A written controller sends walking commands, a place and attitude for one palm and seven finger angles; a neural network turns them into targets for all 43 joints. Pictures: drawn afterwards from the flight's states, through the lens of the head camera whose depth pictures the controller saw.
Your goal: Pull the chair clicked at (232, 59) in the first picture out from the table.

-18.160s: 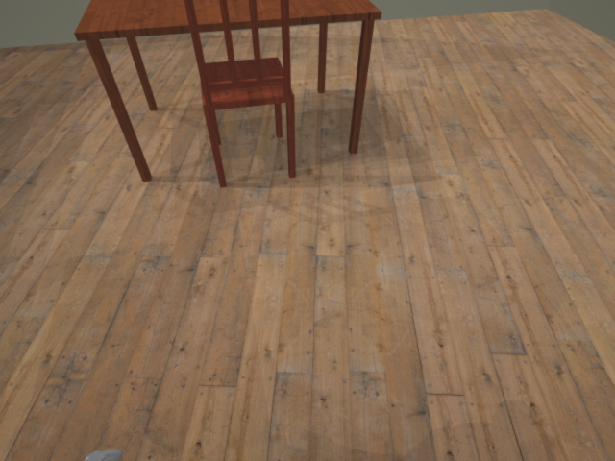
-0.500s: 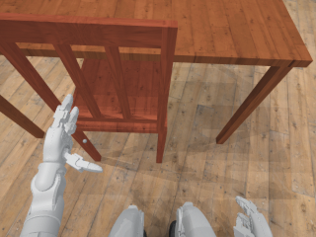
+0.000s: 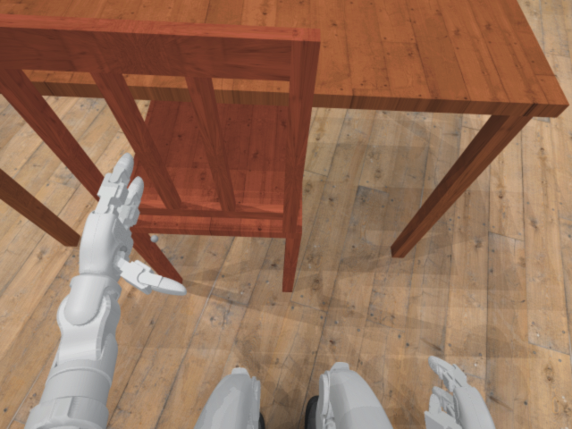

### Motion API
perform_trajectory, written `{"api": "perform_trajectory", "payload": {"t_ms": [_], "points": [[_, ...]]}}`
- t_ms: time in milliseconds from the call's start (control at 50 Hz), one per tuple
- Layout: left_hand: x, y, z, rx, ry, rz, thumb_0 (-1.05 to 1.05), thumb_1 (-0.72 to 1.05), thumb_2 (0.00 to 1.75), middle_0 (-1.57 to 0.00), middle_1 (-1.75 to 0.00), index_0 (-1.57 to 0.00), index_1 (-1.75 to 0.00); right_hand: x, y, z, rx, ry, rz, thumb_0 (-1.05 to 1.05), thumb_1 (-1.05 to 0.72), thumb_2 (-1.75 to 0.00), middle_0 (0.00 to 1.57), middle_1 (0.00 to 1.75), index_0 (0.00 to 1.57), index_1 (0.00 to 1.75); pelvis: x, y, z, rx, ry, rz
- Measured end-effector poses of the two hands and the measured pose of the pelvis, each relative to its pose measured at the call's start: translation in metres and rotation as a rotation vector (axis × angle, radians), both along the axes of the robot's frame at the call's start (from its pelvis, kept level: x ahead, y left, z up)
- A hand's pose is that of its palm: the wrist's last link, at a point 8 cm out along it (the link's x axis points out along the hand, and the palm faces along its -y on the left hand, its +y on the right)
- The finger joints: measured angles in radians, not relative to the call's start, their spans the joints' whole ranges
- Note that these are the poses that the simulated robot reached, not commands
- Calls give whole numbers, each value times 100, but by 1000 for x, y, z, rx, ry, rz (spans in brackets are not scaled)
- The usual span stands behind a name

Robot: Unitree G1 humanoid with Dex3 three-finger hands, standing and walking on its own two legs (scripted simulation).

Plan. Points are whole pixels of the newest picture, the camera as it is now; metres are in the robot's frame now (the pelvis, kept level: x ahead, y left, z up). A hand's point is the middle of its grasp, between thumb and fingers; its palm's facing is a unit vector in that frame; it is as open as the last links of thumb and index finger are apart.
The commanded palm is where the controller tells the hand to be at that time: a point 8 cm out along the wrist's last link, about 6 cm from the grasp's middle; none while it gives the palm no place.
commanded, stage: push the fingers through the gap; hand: left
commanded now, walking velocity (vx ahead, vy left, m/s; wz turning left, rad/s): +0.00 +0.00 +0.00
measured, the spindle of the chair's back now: (147, 153) +0.49 +0.22 +0.03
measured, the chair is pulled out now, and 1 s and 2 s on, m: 0.00 0.00 0.00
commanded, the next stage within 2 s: hook a spindle and tug to test in 1.36 s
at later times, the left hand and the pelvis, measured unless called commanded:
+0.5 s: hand (160, 203) +0.42 +0.19 +0.02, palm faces +0.00 -1.00 -0.05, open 16.9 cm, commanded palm +0.40 +0.24 +0.02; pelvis +0.00 +0.00 +0.00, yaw -1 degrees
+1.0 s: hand (165, 176) +0.46 +0.19 +0.01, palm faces +0.01 -1.00 -0.04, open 16.9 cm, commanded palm +0.44 +0.24 +0.02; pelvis +0.00 +0.01 +0.00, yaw -1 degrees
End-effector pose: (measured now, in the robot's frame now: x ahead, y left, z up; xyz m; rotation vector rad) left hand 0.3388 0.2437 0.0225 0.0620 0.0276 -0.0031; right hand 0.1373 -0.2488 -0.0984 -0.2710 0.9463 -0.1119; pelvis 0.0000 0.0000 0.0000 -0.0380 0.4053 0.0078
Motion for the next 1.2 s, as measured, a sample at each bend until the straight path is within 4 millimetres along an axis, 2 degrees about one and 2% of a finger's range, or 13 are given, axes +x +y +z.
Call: {"api": "perform_trajectory", "payload": {"t_ms": [240,460,800,940,1200], "points": [[22,9,-2,-1,11,21,-1,-50,30,-6,-8,-8,-9,-25,-4,-3,-11,73,-32,1,-90,-90,20,30,20,30,-2,0,0,-1,8,-5],[51,3,-2,-9,16,5,-1,-50,30,-6,-8,-5,-7,-46,-8,-4,-24,134,-62,0,-90,-90,20,30,20,30,-2,4,0,-3,21,-10],[91,6,-5,-14,16,10,-1,-49,30,-6,-8,-6,-8,-72,-4,-10,-26,246,-104,0,-90,-90,20,30,20,30,2,9,-3,-10,51,-19],[102,3,-4,-20,10,6,-1,-50,30,-6,-8,-6,-8,-79,-3,-11,-26,280,-112,0,-90,-90,20,30,20,30,3,10,-3,-14,59,-18],[102,5,-3,-19,6,12,-1,-49,30,-6,-8,-6,-8,-86,-2,-8,-22,306,-123,0,-90,-90,20,30,20,30,2,10,-1,-17,56,-20]]}}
